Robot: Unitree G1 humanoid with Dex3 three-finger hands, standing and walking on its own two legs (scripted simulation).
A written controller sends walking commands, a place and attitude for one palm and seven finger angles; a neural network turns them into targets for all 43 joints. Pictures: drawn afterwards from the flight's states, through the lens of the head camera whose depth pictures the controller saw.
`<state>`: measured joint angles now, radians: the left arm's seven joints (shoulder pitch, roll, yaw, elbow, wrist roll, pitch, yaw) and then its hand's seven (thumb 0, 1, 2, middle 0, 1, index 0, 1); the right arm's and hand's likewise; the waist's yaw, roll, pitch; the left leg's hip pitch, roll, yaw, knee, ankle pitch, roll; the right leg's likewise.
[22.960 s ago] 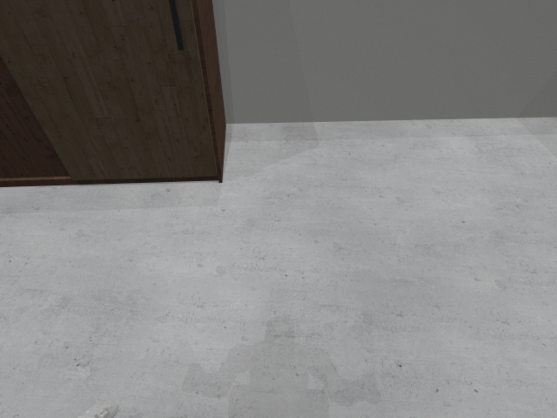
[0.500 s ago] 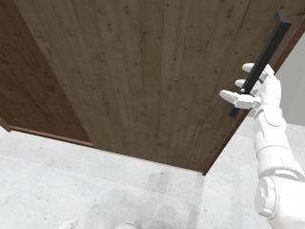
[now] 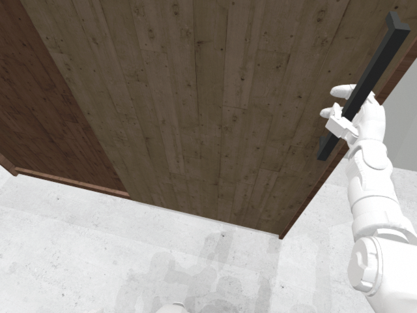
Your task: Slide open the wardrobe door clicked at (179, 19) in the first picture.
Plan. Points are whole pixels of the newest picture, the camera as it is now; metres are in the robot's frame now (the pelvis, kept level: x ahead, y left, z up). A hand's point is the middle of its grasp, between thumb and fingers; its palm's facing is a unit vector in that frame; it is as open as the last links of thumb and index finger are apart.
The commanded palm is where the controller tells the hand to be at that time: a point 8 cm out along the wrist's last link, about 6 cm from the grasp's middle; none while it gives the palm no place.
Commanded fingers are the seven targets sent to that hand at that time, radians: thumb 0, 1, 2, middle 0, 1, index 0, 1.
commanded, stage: grip the handle and tug to test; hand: right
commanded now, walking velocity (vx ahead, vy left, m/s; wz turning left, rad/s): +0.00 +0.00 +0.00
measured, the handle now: (349, 101) +0.51 -0.19 +0.14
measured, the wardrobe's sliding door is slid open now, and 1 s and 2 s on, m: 0.00 0.00 0.00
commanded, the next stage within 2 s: tug the door sideways, standing still in 0.58 s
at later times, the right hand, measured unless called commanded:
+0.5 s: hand (333, 123) +0.47 -0.16 +0.12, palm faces +0.11 +0.99 +0.00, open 5.2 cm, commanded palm +0.41 -0.21 +0.12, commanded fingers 0.00 -0.90 -0.90 0.45 1.40 0.45 1.40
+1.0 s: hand (333, 124) +0.46 -0.16 +0.12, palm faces +0.16 +0.99 -0.02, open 5.5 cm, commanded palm +0.43 -0.17 +0.12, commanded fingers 0.00 -0.90 -0.90 0.45 1.40 0.45 1.40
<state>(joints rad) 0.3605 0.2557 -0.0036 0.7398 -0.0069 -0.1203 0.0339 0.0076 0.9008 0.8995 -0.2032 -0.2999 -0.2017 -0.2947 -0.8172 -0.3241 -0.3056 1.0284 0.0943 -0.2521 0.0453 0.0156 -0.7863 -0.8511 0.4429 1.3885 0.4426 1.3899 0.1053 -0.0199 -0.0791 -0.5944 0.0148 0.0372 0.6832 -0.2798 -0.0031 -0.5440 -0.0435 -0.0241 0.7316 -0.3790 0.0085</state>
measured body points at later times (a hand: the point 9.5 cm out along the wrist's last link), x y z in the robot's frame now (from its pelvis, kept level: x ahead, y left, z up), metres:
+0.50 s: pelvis +0.01 +0.00 +0.01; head +0.06 +0.00 +0.46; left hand +0.07 +0.27 -0.11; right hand +0.45 -0.21 +0.12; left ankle +0.03 +0.12 -0.71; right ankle -0.02 -0.12 -0.71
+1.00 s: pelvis +0.01 -0.01 +0.01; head +0.06 -0.01 +0.45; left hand +0.12 +0.24 -0.12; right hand +0.45 -0.21 +0.13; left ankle +0.03 +0.12 -0.71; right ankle -0.01 -0.12 -0.71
